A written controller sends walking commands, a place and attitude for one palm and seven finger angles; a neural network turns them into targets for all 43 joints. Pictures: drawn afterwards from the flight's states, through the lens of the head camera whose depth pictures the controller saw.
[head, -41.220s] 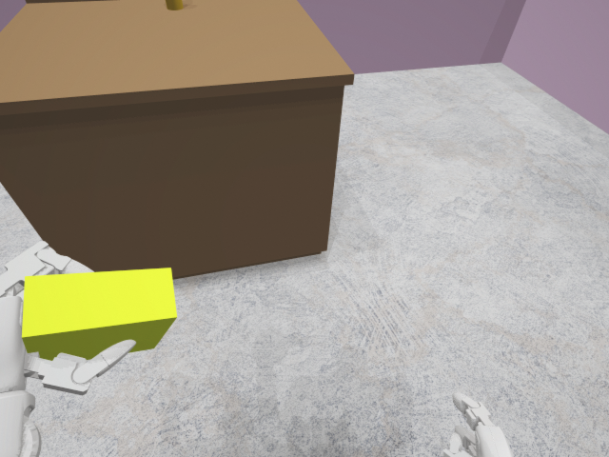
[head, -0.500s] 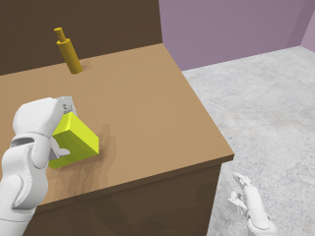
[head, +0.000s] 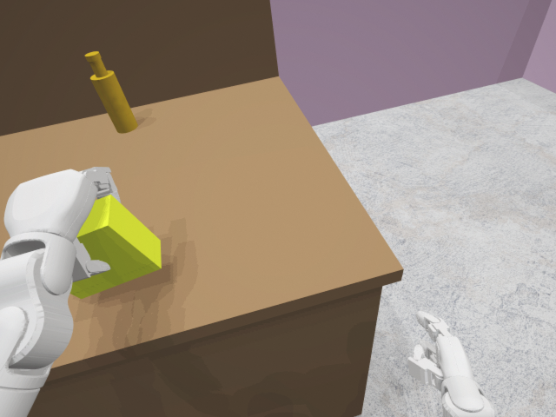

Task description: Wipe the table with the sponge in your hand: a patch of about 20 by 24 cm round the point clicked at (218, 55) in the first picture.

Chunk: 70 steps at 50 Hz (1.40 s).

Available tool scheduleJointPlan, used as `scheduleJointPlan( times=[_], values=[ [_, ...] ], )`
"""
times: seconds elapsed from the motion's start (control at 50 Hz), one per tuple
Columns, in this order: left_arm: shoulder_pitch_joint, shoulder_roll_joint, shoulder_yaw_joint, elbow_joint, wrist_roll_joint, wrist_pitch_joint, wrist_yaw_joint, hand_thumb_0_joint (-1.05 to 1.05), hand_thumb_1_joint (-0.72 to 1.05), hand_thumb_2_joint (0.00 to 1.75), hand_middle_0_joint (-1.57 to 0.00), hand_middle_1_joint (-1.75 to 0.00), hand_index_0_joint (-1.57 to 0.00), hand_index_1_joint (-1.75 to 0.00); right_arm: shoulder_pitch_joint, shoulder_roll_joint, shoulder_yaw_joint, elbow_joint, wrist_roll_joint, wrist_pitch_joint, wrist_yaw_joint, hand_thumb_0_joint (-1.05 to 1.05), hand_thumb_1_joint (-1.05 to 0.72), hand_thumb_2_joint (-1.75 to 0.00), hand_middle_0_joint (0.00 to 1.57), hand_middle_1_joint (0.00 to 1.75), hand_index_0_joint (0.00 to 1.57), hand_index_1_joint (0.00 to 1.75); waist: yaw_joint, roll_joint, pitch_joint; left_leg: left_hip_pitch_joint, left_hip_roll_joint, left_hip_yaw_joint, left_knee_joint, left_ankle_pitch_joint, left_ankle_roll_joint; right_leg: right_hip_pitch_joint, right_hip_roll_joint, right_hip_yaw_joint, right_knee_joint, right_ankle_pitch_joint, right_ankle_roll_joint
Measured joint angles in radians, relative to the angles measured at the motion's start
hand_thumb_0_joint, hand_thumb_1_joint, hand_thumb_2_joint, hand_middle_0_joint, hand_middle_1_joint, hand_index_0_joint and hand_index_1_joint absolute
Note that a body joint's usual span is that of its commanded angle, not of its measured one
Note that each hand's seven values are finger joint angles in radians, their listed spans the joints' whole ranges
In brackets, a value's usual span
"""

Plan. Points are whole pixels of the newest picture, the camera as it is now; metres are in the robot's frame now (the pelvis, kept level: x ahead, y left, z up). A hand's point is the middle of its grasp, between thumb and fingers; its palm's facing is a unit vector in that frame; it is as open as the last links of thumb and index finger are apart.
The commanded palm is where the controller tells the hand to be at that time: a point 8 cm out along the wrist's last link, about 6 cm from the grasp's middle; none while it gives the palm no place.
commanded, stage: move the sponge above the wiping area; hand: left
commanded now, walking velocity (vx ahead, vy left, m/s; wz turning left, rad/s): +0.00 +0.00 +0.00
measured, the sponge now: (104, 256) +0.25 +0.29 +0.14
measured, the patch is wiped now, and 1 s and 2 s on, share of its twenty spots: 0.05 0.05 0.10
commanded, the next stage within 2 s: lower the sponge onto the table in 0.10 s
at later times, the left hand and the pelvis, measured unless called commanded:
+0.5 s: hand (79, 233) +0.24 +0.29 +0.20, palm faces +0.18 -0.03 -0.98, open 9.7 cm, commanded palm +0.20 +0.29 +0.27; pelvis -0.01 +0.00 +0.00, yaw +1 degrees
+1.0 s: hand (83, 248) +0.24 +0.30 +0.17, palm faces +0.12 -0.05 -0.99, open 9.7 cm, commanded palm +0.20 +0.29 +0.25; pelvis +0.00 +0.01 +0.00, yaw +1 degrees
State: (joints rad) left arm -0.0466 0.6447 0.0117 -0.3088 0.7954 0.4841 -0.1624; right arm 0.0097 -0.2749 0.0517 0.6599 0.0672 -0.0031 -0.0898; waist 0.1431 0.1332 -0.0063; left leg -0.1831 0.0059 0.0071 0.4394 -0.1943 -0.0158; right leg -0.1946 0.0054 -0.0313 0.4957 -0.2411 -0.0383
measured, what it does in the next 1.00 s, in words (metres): stands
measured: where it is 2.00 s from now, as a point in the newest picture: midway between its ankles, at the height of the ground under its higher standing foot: outside the picture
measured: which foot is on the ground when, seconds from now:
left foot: down 0.00-1.00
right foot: down 0.00-1.00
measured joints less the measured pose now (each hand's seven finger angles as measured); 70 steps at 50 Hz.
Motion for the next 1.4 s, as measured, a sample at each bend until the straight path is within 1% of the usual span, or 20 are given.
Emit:
scheduleJointPlan(
  times=[0.12, 0.16, 0.22, 0.3, 0.42, 0.48, 0.58, 0.68, 0.76, 0.82, 0.92, 1.02, 1.08, 1.18, 1.3, 1.4],
  values=[
    [0.042, 0.020, 0.052, -0.020, -0.019, 0.006, -0.017, 0.00, -0.51, 1.02, -0.85, -1.43, -0.81, -1.45, 0.003, -0.006, -0.005, -0.008, 0.002, -0.001, 0.001, 0.02, -0.90, -0.90, 0.20, 0.30, 0.20, 0.30, -0.006, 0.005, -0.007, -0.010, 0.003, 0.002, 0.016, -0.009, -0.001, -0.009, 0.003, 0.002, 0.013, -0.006, -0.001],
    [0.062, 0.024, 0.058, -0.031, -0.023, 0.002, -0.023, 0.00, -0.51, 1.02, -0.85, -1.43, -0.81, -1.45, 0.006, -0.009, -0.008, -0.012, 0.002, -0.002, -0.001, 0.02, -0.90, -0.90, 0.20, 0.30, 0.20, 0.30, -0.007, 0.006, -0.009, -0.013, 0.002, 0.000, 0.023, -0.012, -0.001, -0.011, 0.002, 0.001, 0.018, -0.009, 0.000],
    [0.078, 0.026, 0.055, -0.037, -0.025, -0.005, -0.031, 0.00, -0.51, 1.02, -0.85, -1.43, -0.81, -1.45, 0.009, -0.014, -0.010, -0.011, 0.002, -0.008, -0.008, 0.02, -0.90, -0.90, 0.20, 0.30, 0.20, 0.30, -0.001, 0.007, -0.009, -0.015, 0.002, -0.002, 0.030, -0.016, 0.000, -0.011, 0.001, -0.001, 0.023, -0.012, 0.001],
    [0.066, 0.028, 0.038, -0.015, -0.016, -0.022, -0.035, 0.00, -0.51, 1.02, -0.85, -1.43, -0.81, -1.45, 0.012, -0.013, -0.012, -0.004, 0.001, -0.016, -0.016, 0.02, -0.90, -0.90, 0.20, 0.30, 0.20, 0.30, 0.006, 0.002, -0.004, -0.014, -0.001, -0.008, 0.035, -0.015, 0.001, -0.006, -0.002, -0.007, 0.025, -0.013, 0.002],
    [0.007, 0.006, 0.003, 0.014, 0.002, -0.043, -0.024, 0.00, -0.51, 1.02, -0.85, -1.43, -0.81, -1.45, 0.005, -0.001, -0.008, 0.009, -0.001, -0.032, -0.023, 0.02, -0.90, -0.90, 0.20, 0.30, 0.20, 0.30, 0.012, -0.002, 0.007, -0.006, -0.006, -0.013, 0.023, -0.003, 0.003, 0.004, -0.006, -0.011, 0.013, -0.003, 0.003],
    [-0.022, -0.002, -0.009, 0.030, 0.008, -0.048, -0.016, 0.00, -0.51, 1.02, -0.85, -1.43, -0.81, -1.45, -0.002, 0.011, -0.003, 0.010, -0.005, -0.033, -0.020, 0.02, -0.90, -0.90, 0.20, 0.30, 0.20, 0.30, 0.009, -0.005, 0.006, -0.006, -0.008, -0.012, 0.014, 0.003, 0.004, 0.003, -0.007, -0.010, 0.007, 0.003, 0.004],
    [-0.034, -0.007, -0.002, 0.036, 0.004, -0.039, -0.005, 0.00, -0.51, 1.02, -0.85, -1.43, -0.81, -1.45, -0.009, 0.022, 0.008, 0.004, -0.005, -0.025, -0.010, 0.02, -0.90, -0.90, 0.20, 0.30, 0.20, 0.30, 0.000, -0.004, 0.001, -0.009, -0.008, -0.004, 0.007, 0.007, 0.005, -0.004, -0.007, -0.002, 0.001, 0.009, 0.007],
    [0.002, -0.013, 0.015, 0.021, -0.001, -0.021, -0.005, 0.00, -0.51, 1.02, -0.85, -1.44, -0.81, -1.45, -0.004, 0.020, 0.012, -0.006, -0.004, -0.012, -0.001, 0.02, -0.90, -0.90, 0.20, 0.30, 0.20, 0.30, -0.008, -0.003, -0.005, -0.015, -0.007, 0.001, 0.007, 0.005, 0.008, -0.012, -0.007, 0.004, 0.000, 0.009, 0.010],
    [0.049, -0.018, 0.016, -0.007, -0.001, -0.016, -0.005, 0.00, -0.51, 1.02, -0.85, -1.44, -0.81, -1.45, 0.006, 0.008, 0.006, -0.008, -0.005, -0.007, 0.001, 0.02, -0.90, -0.90, 0.20, 0.30, 0.20, 0.30, -0.006, -0.001, -0.004, -0.015, -0.008, 0.002, 0.012, -0.001, 0.010, -0.010, -0.008, 0.005, 0.002, 0.005, 0.011],
    [0.060, -0.015, 0.007, 0.001, 0.004, -0.018, -0.003, 0.00, -0.51, 1.02, -0.85, -1.44, -0.81, -1.45, 0.011, 0.000, 0.002, -0.001, -0.004, -0.007, -0.005, 0.02, -0.90, -0.90, 0.20, 0.30, 0.20, 0.30, 0.001, -0.004, 0.000, -0.014, -0.008, -0.001, 0.017, -0.004, 0.011, -0.006, -0.008, 0.002, 0.003, 0.002, 0.011],
    [0.044, -0.019, -0.005, 0.038, 0.018, -0.029, -0.005, 0.00, -0.51, 1.02, -0.85, -1.43, -0.81, -1.45, 0.013, -0.005, -0.005, 0.010, -0.004, -0.015, -0.012, 0.02, -0.90, -0.90, 0.20, 0.30, 0.20, 0.30, 0.005, -0.008, 0.010, -0.009, -0.009, -0.009, 0.018, -0.006, 0.011, 0.004, -0.008, -0.005, -0.002, 0.002, 0.010],
    [0.054, -0.035, -0.012, 0.016, 0.025, -0.058, 0.002, 0.00, -0.51, 1.02, -0.85, -1.43, -0.81, -1.45, 0.011, 0.004, -0.009, 0.008, -0.008, -0.025, -0.010, 0.02, -0.90, -0.90, 0.20, 0.30, 0.20, 0.30, 0.004, -0.007, 0.011, 0.000, -0.010, -0.009, 0.010, -0.005, 0.011, 0.014, -0.008, -0.005, -0.012, 0.004, 0.011],
    [0.062, -0.043, -0.019, 0.009, 0.028, -0.067, 0.014, 0.00, -0.51, 1.02, -0.85, -1.43, -0.81, -1.45, 0.008, 0.012, -0.007, 0.005, -0.013, -0.021, -0.002, 0.02, -0.90, -0.90, 0.20, 0.30, 0.20, 0.30, 0.001, -0.007, 0.005, 0.002, -0.010, -0.007, 0.004, -0.003, 0.011, 0.014, -0.009, -0.003, -0.016, 0.005, 0.012],
    [0.086, -0.048, -0.009, -0.004, 0.026, -0.049, 0.030, 0.00, -0.51, 1.02, -0.85, -1.44, -0.81, -1.45, 0.000, 0.020, 0.000, -0.002, -0.013, -0.009, 0.011, 0.02, -0.90, -0.90, 0.20, 0.30, 0.20, 0.30, -0.002, -0.005, -0.002, 0.003, -0.007, -0.001, 0.001, -0.005, 0.011, 0.013, -0.006, 0.003, -0.017, 0.005, 0.011],
    [0.133, -0.058, 0.004, -0.048, 0.030, -0.030, 0.038, 0.00, -0.51, 1.02, -0.85, -1.44, -0.80, -1.46, 0.002, 0.015, 0.000, -0.010, -0.010, 0.002, 0.019, 0.02, -0.90, -0.90, 0.20, 0.30, 0.20, 0.30, 0.000, -0.002, -0.009, 0.003, -0.006, -0.002, 0.003, -0.008, 0.010, 0.014, -0.004, 0.003, -0.017, 0.003, 0.011],
    [0.115, -0.061, -0.011, -0.025, 0.037, -0.025, 0.035, 0.00, -0.50, 1.02, -0.84, -1.44, -0.80, -1.46, 0.007, 0.007, 0.000, -0.007, -0.007, 0.007, 0.008, 0.02, -0.90, -0.90, 0.20, 0.30, 0.20, 0.30, 0.003, -0.003, -0.011, 0.000, -0.006, -0.008, 0.007, -0.008, 0.009, 0.014, -0.004, -0.003, -0.016, 0.001, 0.009]
  ],
)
